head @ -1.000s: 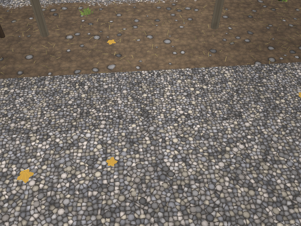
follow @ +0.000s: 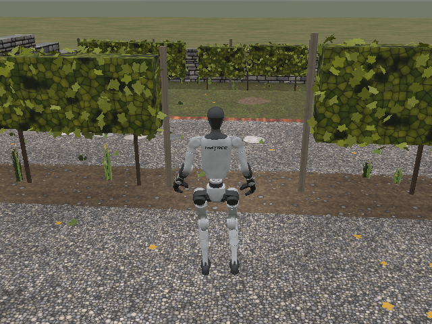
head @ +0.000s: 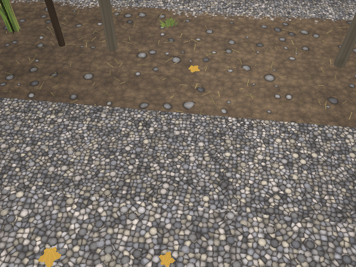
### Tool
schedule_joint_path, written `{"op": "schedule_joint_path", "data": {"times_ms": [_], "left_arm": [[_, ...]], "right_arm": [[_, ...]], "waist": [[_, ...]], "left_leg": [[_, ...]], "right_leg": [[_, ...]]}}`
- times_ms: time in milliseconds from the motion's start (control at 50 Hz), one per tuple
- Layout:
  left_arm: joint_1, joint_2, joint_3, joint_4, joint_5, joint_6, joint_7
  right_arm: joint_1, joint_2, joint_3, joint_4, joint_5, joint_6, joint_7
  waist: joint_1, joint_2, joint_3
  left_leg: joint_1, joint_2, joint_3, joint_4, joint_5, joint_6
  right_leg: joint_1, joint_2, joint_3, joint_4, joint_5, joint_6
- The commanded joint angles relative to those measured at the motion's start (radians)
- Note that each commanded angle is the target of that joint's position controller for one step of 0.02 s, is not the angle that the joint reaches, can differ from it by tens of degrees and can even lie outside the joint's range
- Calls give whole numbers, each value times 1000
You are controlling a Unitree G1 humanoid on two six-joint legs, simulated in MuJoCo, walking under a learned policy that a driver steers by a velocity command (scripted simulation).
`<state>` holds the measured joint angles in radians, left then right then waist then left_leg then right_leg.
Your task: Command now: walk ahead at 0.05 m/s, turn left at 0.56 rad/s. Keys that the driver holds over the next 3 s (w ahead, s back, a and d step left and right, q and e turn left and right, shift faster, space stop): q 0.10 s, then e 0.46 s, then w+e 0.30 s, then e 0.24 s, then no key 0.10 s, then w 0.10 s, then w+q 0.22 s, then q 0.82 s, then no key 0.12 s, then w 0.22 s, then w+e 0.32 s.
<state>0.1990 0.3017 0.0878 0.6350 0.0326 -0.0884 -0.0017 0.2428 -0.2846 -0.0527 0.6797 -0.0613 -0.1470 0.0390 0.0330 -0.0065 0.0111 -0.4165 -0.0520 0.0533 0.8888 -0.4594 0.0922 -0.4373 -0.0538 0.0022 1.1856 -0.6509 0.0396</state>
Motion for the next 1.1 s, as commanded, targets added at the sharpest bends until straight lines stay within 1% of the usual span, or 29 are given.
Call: {"op": "schedule_joint_path", "data": {"times_ms": [20, 40, 80, 100, 140, 180, 220, 260, 340, 380, 400, 420, 440, 460, 480, 500, 520, 560, 580, 660, 720, 780, 800, 820, 840, 880, 920, 980, 1100], "left_arm": [[-141, 88, -7, -167, -14, -17, -2], [-86, 74, -18, -126, 40, -3, 11], [11, 58, -51, -66, 100, 25, 7], [5, 46, -63, -51, 100, 23, -7], [-19, 47, -73, -36, 77, 25, -39], [-82, 0, -92, -3, 92, 26, -74], [-125, -14, -99, -16, 84, 40, -88], [-129, 40, -86, -13, 63, 55, -82], [-89, 25, -90, 53, 38, 46, -61], [96, 54, -61, 112, 17, 26, -46], [196, 187, -18, 101, 13, 18, -28], [304, 203, 3, 124, 18, 26, -26], [264, 174, 12, 96, 32, 21, -25], [248, 170, 10, 90, 45, 11, -27], [153, 183, 10, 67, 27, 3, -35], [161, 56, -33, 87, 19, -18, -24], [161, 22, -49, 96, 16, -24, -20], [206, 13, -52, 109, 7, -29, -8], [184, -3, -56, 87, -1, -34, 4], [60, 146, -9, 31, -19, -41, 4], [40, 102, -15, -19, -21, -52, -16], [45, 25, -38, -9, -9, -32, -28], [51, -35, -52, -17, -6, -27, -24], [23, -124, -77, -76, -5, -30, -26], [-46, -66, -65, -53, 16, -28, -22], [3, -26, -38, 8, -8, -6, 15], [62, -19, -28, 55, 28, -7, -10], [33, -35, -28, 64, 18, -4, -88], [-86, -29, -25, 41, 0, 12, -91]], "right_arm": [[178, -91, -18, 11, 13, -29, 2], [81, -60, 3, -8, 34, -13, 7], [-45, -56, 34, -62, 17, 8, 10], [-37, -24, 55, -55, 12, 7, -10], [36, -61, 54, -44, 25, 6, -41], [156, -39, 68, 2, 34, 25, -59], [174, -93, 68, 42, 2, 37, -30], [159, -67, 89, 39, 18, 23, -13], [218, -53, 113, 124, 48, 54, -5], [237, -93, 112, 156, 56, 78, 32], [281, -94, 96, 123, 15, 68, 53], [261, -30, 108, 77, -3, 75, 45], [117, -60, 97, 15, -2, 101, 22], [59, -48, 90, -18, 7, 111, -6], [51, -19, 95, -91, 11, 109, -31], [41, 10, 107, -72, -11, 118, -59], [120, 40, 116, -42, -22, 130, -70], [181, 58, 110, -55, -19, 151, -68], [180, 34, 107, -43, -22, 151, -49], [132, 36, 99, -46, -7, 166, 6], [49, -30, 67, -26, -11, 109, -6], [75, -72, 24, -37, 20, 46, -36], [202, -89, 10, -11, 15, 24, -54], [297, -170, -18, 10, -1, 8, -66], [266, -104, 1, 30, -45, 10, -54], [93, -57, -1, 16, 17, 23, -39], [39, -2, 12, 5, 42, 13, -49], [20, -44, -9, 13, -15, 1, -60], [156, -100, -29, 120, -11, -4, -58]], "waist": [[-97, 2, -81], [-39, 42, -108], [17, 44, -111], [5, 26, -73], [-36, -10, -81], [-113, -4, -22], [-109, 64, 10], [-101, 60, 19], [-149, 34, 41], [-49, 20, 3], [-32, -91, -164], [29, -277, -395], [78, -113, -423], [59, -67, -332], [21, -120, -250], [14, 13, -138], [-23, -4, -71], [-47, -56, -52], [-28, 20, -55], [-58, -67, -36], [8, -93, -80], [-59, -66, -83], [-114, 17, -115], [-150, 245, -67], [-159, 54, 62], [-70, 105, 14], [-26, 112, -17], [-25, 70, -24], [-65, 91, -3]], "left_leg": [[399, 368, -570, -273, 841, 265], [322, 313, -493, -203, 849, 228], [30, 183, -370, -209, 766, 169], [-49, 139, -359, -216, 582, 140], [-56, 118, -309, -190, 422, 145], [-60, 77, -222, -104, 113, 120], [-252, 139, -333, -83, -63, 161], [-196, 199, -441, -53, -24, 168], [-61, 216, -492, 100, -38, 132], [-214, 163, -365, 229, -1, 74], [-339, 69, -199, 457, 26, -32], [-572, -35, -45, 967, -407, -158], [-696, 4, -39, 1163, -492, -185], [-716, 19, -53, 1209, -416, -204], [-750, 39, -135, 1113, -314, -223], [-747, 114, -193, 917, -86, -211], [-628, 132, -160, 894, 48, -204], [-571, 122, -95, 936, 125, -196], [-534, 129, -90, 731, 237, -188], [-92, 128, -4, 159, 46, -216], [-98, 94, -55, -146, 107, -148], [208, 81, -41, -328, 127, -28], [421, 214, -219, -412, 48, 89], [634, 486, -735, -629, -112, 359], [596, 540, -883, -731, -163, 335], [546, 438, -581, -735, -73, 201], [380, 325, -281, -711, 282, 99], [212, 286, -31, -678, 713, 89], [411, 324, 82, -632, 978, 49]], "right_leg": [[-543, 21, 198, 140, 63, 20], [-504, 8, 180, 126, 139, 31], [-304, 23, 122, 44, 457, 44], [-265, 7, 137, -61, 662, 43], [-264, 3, 88, -180, 844, 43], [-223, -9, 37, -488, 1030, 20], [-81, -2, 41, -516, 1127, 0], [-138, -32, 65, -598, 1058, 10], [-38, -49, 43, -905, 1051, 12], [355, -5, -54, -943, 1181, -51], [653, -78, 23, -689, 1550, -208], [1003, -287, 270, -649, 1659, -450], [1008, -306, 336, -646, 1438, -418], [841, -286, 323, -660, 1295, -366], [639, -362, 485, -734, 976, -412], [446, -332, 440, -817, 703, -383], [231, -254, 412, -865, 611, -387], [84, -163, 397, -863, 586, -393], [20, -115, 339, -883, 324, -352], [-206, -90, 405, -988, -38, -255], [64, -135, 510, -901, -39, -294], [-59, -90, 535, -779, -66, -282], [-234, -10, 473, -604, -1, -223], [-650, 223, 224, -374, 81, -105], [-799, 152, 351, -319, 253, -86], [-706, 95, 265, -274, 480, -42], [-493, 72, 142, -136, 598, -40], [-364, 50, 45, -31, 697, -34], [-401, 12, 12, -239, 745, -2]]}}
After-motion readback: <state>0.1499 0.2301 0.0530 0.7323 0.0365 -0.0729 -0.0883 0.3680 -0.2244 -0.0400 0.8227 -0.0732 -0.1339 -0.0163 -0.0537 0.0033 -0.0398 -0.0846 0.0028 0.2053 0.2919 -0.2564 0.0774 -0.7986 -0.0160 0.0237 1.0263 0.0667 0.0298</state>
